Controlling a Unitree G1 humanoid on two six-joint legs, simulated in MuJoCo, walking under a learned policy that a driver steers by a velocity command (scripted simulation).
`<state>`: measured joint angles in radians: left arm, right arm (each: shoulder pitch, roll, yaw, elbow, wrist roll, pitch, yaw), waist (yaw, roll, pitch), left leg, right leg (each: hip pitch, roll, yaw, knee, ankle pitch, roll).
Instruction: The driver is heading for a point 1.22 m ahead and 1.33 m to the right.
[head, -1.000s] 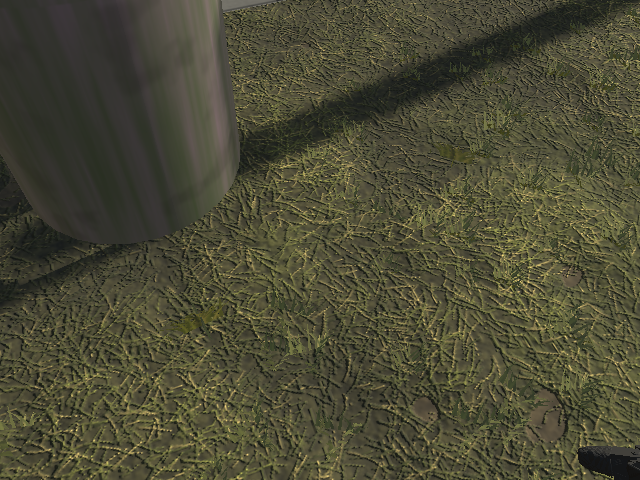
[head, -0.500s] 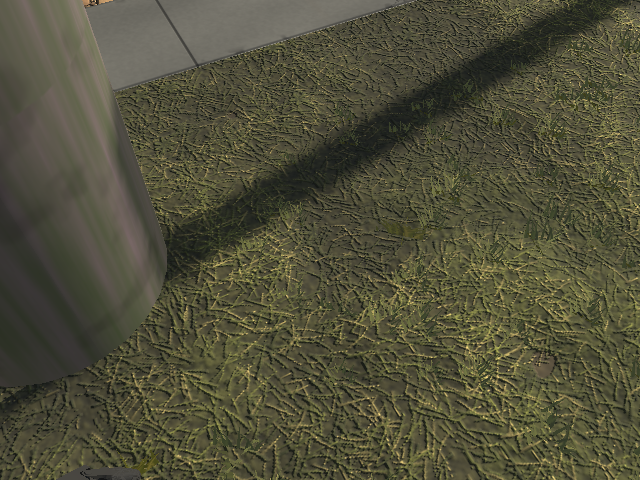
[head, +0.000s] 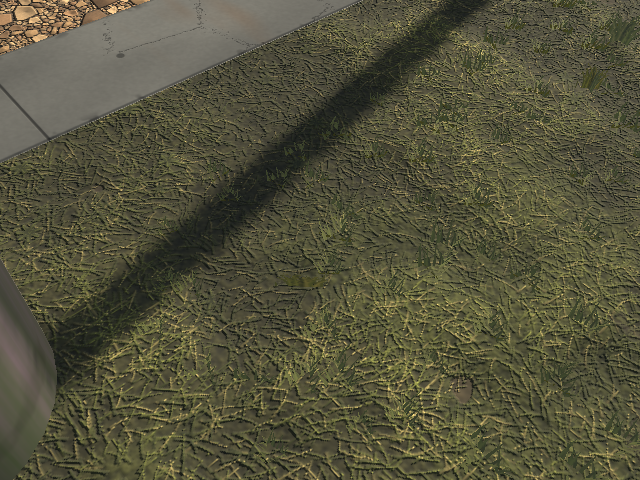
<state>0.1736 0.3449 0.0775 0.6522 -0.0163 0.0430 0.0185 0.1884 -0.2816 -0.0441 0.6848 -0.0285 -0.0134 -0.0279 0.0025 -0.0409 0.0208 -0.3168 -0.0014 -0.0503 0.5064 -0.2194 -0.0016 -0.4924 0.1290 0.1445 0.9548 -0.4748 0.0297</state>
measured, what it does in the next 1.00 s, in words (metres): steps on the spot, turning right: right foot, then left foot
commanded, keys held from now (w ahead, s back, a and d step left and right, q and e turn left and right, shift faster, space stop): e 1.00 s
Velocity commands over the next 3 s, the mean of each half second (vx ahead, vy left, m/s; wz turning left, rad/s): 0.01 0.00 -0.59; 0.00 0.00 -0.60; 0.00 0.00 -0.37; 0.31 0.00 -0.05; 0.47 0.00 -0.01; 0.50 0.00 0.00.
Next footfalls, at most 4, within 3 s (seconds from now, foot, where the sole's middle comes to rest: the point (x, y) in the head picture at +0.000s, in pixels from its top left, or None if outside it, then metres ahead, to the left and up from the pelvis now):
0.30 right None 0.01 -0.14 -0.77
0.78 left None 0.10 0.06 -0.77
1.20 right None -0.07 -0.15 -0.77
1.62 left None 0.07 0.02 -0.77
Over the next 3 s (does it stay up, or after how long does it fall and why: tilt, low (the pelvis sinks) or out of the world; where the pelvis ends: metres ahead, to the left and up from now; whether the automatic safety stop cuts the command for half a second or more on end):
stays up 0.42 -0.57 0.00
